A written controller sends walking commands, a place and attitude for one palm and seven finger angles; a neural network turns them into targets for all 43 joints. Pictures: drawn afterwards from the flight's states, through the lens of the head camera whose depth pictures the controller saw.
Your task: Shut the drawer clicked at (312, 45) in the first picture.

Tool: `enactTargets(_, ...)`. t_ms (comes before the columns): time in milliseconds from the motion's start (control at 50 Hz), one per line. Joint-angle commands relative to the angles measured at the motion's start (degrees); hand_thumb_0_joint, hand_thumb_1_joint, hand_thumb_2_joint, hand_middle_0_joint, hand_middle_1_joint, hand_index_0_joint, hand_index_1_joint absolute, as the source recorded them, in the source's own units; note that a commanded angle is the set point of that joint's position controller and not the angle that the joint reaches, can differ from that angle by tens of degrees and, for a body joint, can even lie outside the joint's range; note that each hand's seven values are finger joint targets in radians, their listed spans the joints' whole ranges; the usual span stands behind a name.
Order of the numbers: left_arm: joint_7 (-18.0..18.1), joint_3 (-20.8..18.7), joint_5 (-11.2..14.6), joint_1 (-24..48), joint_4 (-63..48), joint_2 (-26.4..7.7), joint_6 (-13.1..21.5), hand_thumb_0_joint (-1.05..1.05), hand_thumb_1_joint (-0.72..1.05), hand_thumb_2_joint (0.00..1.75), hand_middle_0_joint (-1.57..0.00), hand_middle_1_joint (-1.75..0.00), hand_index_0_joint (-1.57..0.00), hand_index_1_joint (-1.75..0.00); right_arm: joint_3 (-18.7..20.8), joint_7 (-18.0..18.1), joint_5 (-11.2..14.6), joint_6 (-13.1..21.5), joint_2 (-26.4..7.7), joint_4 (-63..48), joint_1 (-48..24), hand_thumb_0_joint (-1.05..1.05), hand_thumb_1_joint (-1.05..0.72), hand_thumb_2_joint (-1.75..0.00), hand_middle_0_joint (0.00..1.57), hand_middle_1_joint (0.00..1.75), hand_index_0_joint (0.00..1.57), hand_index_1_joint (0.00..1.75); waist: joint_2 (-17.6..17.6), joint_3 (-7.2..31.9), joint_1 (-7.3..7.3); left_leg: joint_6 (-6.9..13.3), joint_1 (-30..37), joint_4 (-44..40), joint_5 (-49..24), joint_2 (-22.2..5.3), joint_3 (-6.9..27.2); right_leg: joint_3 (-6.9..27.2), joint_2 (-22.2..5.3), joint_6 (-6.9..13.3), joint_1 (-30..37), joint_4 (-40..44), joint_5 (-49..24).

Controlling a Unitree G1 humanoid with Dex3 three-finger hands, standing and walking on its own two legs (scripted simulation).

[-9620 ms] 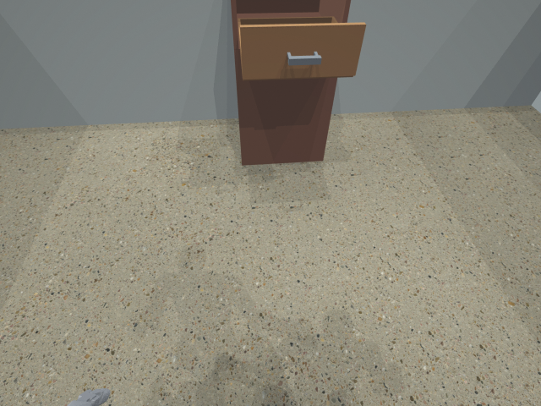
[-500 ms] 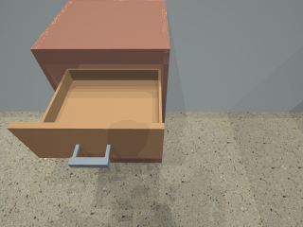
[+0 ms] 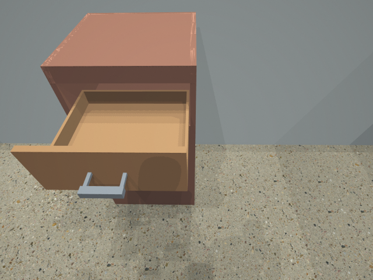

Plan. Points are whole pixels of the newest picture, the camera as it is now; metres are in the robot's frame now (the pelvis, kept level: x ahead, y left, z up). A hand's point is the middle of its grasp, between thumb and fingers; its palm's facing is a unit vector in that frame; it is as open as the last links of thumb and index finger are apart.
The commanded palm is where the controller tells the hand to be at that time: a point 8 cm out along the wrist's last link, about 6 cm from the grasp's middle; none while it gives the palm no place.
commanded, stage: come to a stop and stand still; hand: left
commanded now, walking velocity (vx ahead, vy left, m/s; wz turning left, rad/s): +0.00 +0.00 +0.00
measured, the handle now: (104, 184) +0.34 +0.24 -0.03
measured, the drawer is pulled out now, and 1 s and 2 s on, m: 0.28 0.28 0.26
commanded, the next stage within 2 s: look again from close up in 0.28 s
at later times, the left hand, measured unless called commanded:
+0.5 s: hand out of the picture -0.01 +0.16 -0.18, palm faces +0.04 -0.98 -0.19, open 7.4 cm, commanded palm none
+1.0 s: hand out of the picture +0.07 +0.24 -0.18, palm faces +0.01 -0.98 -0.22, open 7.4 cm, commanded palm none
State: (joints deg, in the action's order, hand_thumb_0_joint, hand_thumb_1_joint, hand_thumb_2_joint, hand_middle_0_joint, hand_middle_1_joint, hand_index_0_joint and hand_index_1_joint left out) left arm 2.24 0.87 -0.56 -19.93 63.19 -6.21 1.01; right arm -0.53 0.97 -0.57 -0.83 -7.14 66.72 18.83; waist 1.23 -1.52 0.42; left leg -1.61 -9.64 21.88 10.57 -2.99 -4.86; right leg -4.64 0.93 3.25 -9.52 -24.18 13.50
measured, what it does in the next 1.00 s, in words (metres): shifts its weight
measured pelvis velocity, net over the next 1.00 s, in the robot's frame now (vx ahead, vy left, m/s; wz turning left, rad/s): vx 0.03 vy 0.06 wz -0.01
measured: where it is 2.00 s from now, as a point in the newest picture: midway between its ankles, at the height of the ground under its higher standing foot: outside the picture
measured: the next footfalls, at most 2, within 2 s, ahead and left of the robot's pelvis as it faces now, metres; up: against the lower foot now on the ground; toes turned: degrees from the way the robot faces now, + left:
none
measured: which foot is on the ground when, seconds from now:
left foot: down 0.00-1.00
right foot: down 0.00-1.00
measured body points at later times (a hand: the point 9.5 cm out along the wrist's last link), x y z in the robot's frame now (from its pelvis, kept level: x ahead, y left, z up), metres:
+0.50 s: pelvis +0.01 +0.01 -0.01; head +0.03 -0.01 +0.44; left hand -0.01 +0.22 -0.16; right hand +0.01 -0.21 -0.18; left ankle +0.01 +0.14 -0.74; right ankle +0.00 -0.08 -0.74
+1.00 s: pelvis +0.03 +0.06 -0.01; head +0.05 +0.06 +0.44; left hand +0.07 +0.29 -0.16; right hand +0.08 -0.18 -0.16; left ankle +0.01 +0.14 -0.74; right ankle +0.00 -0.08 -0.74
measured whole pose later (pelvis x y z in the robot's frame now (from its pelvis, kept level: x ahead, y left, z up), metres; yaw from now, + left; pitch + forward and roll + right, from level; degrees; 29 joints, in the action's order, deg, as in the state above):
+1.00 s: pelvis +0.03 +0.06 -0.01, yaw +0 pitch -1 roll +0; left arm 2.8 0.6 -0.7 -14.0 59.7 -9.9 -0.1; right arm 0.5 1.7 -0.7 0.4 -10.0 61.8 11.2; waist -0.2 -2.4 -0.3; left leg 2.9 -9.9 27.6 17.0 0.8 -6.7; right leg -2.7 -3.3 -1.8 -9.2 -28.2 17.9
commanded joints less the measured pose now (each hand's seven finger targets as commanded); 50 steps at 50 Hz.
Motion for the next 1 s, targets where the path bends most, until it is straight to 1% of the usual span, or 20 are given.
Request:
enactTargets(0, 0.31, -1.25, -0.06, -4.92, -1.02, -5.71, 1.25, 0.00, 0.90, 0.90, -0.20, -0.30, -0.20, -0.30, 0.43, 0.25, -0.03, 1.27, -3.00, -0.72, 3.69, 0.00, -0.90, -0.90, 0.20, 0.30, 0.20, 0.30, -2.83, -4.92, -0.26, 2.18, -0.16, -2.68, 0.96, -1.83, 3.80, 9.17, -7.50, -0.40, -6.38, 9.96, 4.78)
enactTargets(160, 0.47, -1.13, -0.04, -6.88, -0.04, -4.43, 1.43, 0.00, 0.90, 0.90, -0.20, -0.30, -0.20, -0.30, 0.18, 0.69, 0.14, 1.65, -1.77, 0.06, 5.16, 0.00, -0.90, -0.90, 0.20, 0.30, 0.20, 0.30, -2.09, -4.30, -0.54, 2.17, -0.36, -2.96, -0.75, -2.14, 3.88, 7.82, -7.25, -0.27, -4.28, 8.71, -0.87)
enactTargets(340, 0.60, -0.93, -0.17, -7.71, 0.57, -3.63, 1.57, 0.00, 0.90, 0.90, -0.20, -0.30, -0.20, -0.30, 0.27, 1.01, 0.20, 2.05, -2.00, -0.31, 4.70, 0.00, -0.90, -0.90, 0.20, 0.30, 0.20, 0.30, -1.61, -4.31, -0.59, 2.20, -0.20, -2.48, -3.24, -2.51, 4.10, 7.11, -7.17, -0.36, -3.21, 6.44, -7.77)
enactTargets(360, 0.22, -0.72, -0.20, -1.62, -5.34, -15.75, 1.62, 0.00, 0.90, 0.90, -0.20, -0.30, -0.20, -0.30, 2.95, 0.24, -1.71, 0.94, -8.46, -9.21, -3.24, 0.00, -0.90, -0.90, 0.20, 0.30, 0.20, 0.30, -0.71, -10.44, 2.01, 3.72, -3.97, -0.62, -4.04, 0.87, 7.37, 6.40, -5.09, -0.15, -10.75, 2.49, -0.13)
enactTargets(380, 0.40, -1.51, 0.00, -2.85, -4.39, -10.52, 1.22, 0.00, 0.90, 0.90, -0.20, -0.30, -0.20, -0.30, 3.10, 0.57, -1.21, 1.78, -7.49, -8.55, -3.01, 0.00, -0.90, -0.90, 0.20, 0.30, 0.20, 0.30, 2.81, -6.12, -0.90, 3.14, -3.95, 3.48, 3.60, -2.54, 6.31, 9.21, -8.14, 0.37, -11.94, 2.93, 9.85)
enactTargets(400, 0.71, -1.21, -0.24, -3.82, -3.34, -7.92, 1.46, 0.00, 0.90, 0.90, -0.20, -0.30, -0.20, -0.30, 2.53, 0.77, -1.03, 1.67, -3.57, -7.52, -2.04, 0.00, -0.90, -0.90, 0.20, 0.30, 0.20, 0.30, 1.47, -2.39, 0.08, 2.95, -3.13, 6.49, 2.28, -1.62, 6.08, 11.75, -9.34, 0.77, -10.88, 5.30, 7.51)
enactTargets(420, 0.61, -0.90, -0.21, -3.60, -3.69, -7.96, 1.44, 0.00, 0.90, 0.90, -0.20, -0.30, -0.20, -0.30, 2.47, 0.77, -0.76, 1.18, -2.54, -7.32, 0.04, 0.00, -0.90, -0.90, 0.20, 0.30, 0.20, 0.30, -0.50, -0.31, 0.64, 2.53, -2.56, 9.57, 3.57, -0.40, 5.34, 12.60, -10.93, 0.94, -10.86, 7.25, 10.12)
enactTargets(440, 0.64, -1.13, -0.30, -2.94, -4.11, -8.07, 1.40, 0.00, 0.90, 0.90, -0.20, -0.30, -0.20, -0.30, 2.53, 0.66, -0.61, 0.84, -2.64, -7.44, 0.72, 0.00, -0.90, -0.90, 0.20, 0.30, 0.20, 0.30, -4.21, 0.44, 0.90, 2.28, -3.44, 11.75, 4.24, 0.21, 4.73, 14.10, -11.75, 1.24, -11.16, 8.59, 11.87)
enactTargets(460, 0.76, -1.07, -0.49, -2.07, -4.55, -8.57, 1.44, 0.00, 0.90, 0.90, -0.20, -0.30, -0.20, -0.30, 2.16, 0.44, -0.75, 0.85, -3.00, -7.47, 1.12, 0.00, -0.90, -0.90, 0.20, 0.30, 0.20, 0.30, -7.35, 1.04, 0.88, 2.25, -4.14, 11.65, 4.27, 0.33, 3.97, 14.43, -12.00, 1.61, -8.94, 8.44, 9.24)
enactTargets(480, 0.80, -1.36, -0.39, -1.42, -4.54, -8.21, 1.57, 0.00, 0.90, 0.90, -0.20, -0.30, -0.20, -0.30, 2.39, 0.33, -0.68, 1.04, -3.12, -7.35, 0.86, 0.00, -0.90, -0.90, 0.20, 0.30, 0.20, 0.30, -9.28, 0.68, 0.79, 2.33, -5.12, 11.72, 3.35, 0.16, 4.20, 13.26, -12.07, 1.67, -8.23, 8.05, 7.05)
enactTargets(500, 0.83, -1.52, -0.33, -0.67, -4.61, -7.98, 1.57, 0.00, 0.90, 0.90, -0.20, -0.30, -0.20, -0.30, 2.57, 0.31, -0.61, 1.17, -3.75, -7.47, 0.40, 0.00, -0.90, -0.90, 0.20, 0.30, 0.20, 0.30, -9.01, -0.70, 0.95, 2.45, -4.91, 11.18, 2.18, -0.34, 4.48, 12.29, -11.59, 1.69, -9.31, 7.44, 5.52)
enactTargets(540, 0.83, -1.67, -0.31, -0.12, -4.76, -8.26, 1.54, 0.00, 0.90, 0.90, -0.20, -0.30, -0.20, -0.30, 2.53, 0.42, -0.43, 1.70, -4.55, -7.27, 0.34, 0.00, -0.90, -0.90, 0.20, 0.30, 0.20, 0.30, -5.68, -0.78, 0.84, 2.63, -3.99, 8.25, -1.39, -1.13, 4.41, 9.43, -10.05, 0.87, -7.17, 3.70, -4.89)
enactTargets(560, 0.88, -1.41, -0.44, -0.81, -5.00, -8.07, 1.39, 0.00, 0.90, 0.90, -0.20, -0.30, -0.20, -0.30, 2.22, 0.44, -0.49, 1.96, -4.67, -7.13, 0.54, 0.00, -0.90, -0.90, 0.20, 0.30, 0.20, 0.30, -4.81, 0.78, 0.21, 2.87, -3.14, 6.77, -4.88, -1.87, 3.94, 7.68, -9.10, 0.32, -4.16, 0.87, -12.46)
enactTargets(600, 0.89, -1.65, -0.22, -1.16, -4.75, -8.49, 1.13, 0.00, 0.90, 0.90, -0.20, -0.30, -0.20, -0.30, 2.32, 0.74, -0.36, 2.23, -6.10, -7.09, -1.09, 0.00, -0.90, -0.90, 0.20, 0.30, 0.20, 0.30, -0.63, 0.32, -0.49, 3.30, -2.55, 6.35, -11.02, -2.69, 5.14, 5.82, -8.14, -0.67, -3.15, -2.22, -16.83)
enactTargets(640, 0.95, -1.85, -0.22, -1.30, -4.82, -9.23, 0.85, 0.00, 0.90, 0.90, -0.20, -0.30, -0.20, -0.30, 2.33, 0.96, -0.27, 2.20, -6.68, -7.28, -2.10, 0.00, -0.90, -0.90, 0.20, 0.30, 0.20, 0.30, 1.60, 0.00, -0.83, 3.43, -2.17, 5.88, -13.57, -3.07, 5.13, 5.59, -7.96, -1.06, -2.81, -2.53, -16.50)
enactTargets(660, 0.96, -1.57, -0.33, -1.49, -5.12, -9.11, 0.64, 0.00, 0.90, 0.90, -0.20, -0.30, -0.20, -0.30, 2.13, 0.91, -0.33, 2.31, -6.90, -7.16, -2.04, 0.00, -0.90, -0.90, 0.20, 0.30, 0.20, 0.30, 1.57, 0.62, -1.13, 3.71, -1.47, 6.01, -16.94, -3.28, 5.00, 5.64, -7.66, -1.03, -1.72, -2.87, -17.60)
enactTargets(740, 0.89, -1.77, -0.19, 0.30, -5.34, -9.59, 0.20, 0.00, 0.90, 0.90, -0.20, -0.30, -0.20, -0.30, 2.27, 0.93, -0.35, 2.04, -7.82, -7.40, -3.71, 0.00, -0.90, -0.90, 0.20, 0.30, 0.20, 0.30, -0.33, -1.07, -0.85, 3.73, -1.42, 3.90, -12.15, -3.23, 5.42, 5.26, -7.66, -1.66, -2.53, -1.92, -12.49)
enactTargets(760, 0.79, -1.61, -0.29, 0.52, -5.66, -9.49, 0.06, 0.00, 0.90, 0.90, -0.20, -0.30, -0.20, -0.30, 2.17, 0.84, -0.30, 2.10, -7.79, -7.28, -3.89, 0.00, -0.90, -0.90, 0.20, 0.30, 0.20, 0.30, -1.16, -1.01, -0.98, 4.00, -1.17, 3.34, -12.75, -3.32, 5.43, 5.50, -7.29, -1.82, -2.18, -1.67, -11.98)
enactTargets(940, 0.68, -1.56, -0.22, 1.99, -5.01, -9.54, -0.38, 0.00, 0.90, 0.90, -0.20, -0.30, -0.20, -0.30, 1.97, 0.80, -0.19, 2.22, -8.99, -6.58, -5.23, 0.00, -0.90, -0.90, 0.20, 0.30, 0.20, 0.30, -0.99, -0.20, -0.71, 4.30, 1.73, 0.61, -13.59, -3.41, 6.09, 5.17, -7.51, -2.76, -1.29, -0.57, -9.30)
enactTargets(980, 0.66, -1.51, -0.20, 1.91, -4.70, -9.32, -0.49, 0.00, 0.90, 0.90, -0.20, -0.30, -0.20, -0.30, 1.97, 0.87, -0.19, 2.42, -9.18, -6.21, -4.88, 0.00, -0.90, -0.90, 0.20, 0.30, 0.20, 0.30, -0.14, 0.92, -0.75, 4.40, 3.05, 0.28, -16.58, -3.61, 6.13, 4.81, -7.40, -2.90, -0.65, -0.98, -9.68)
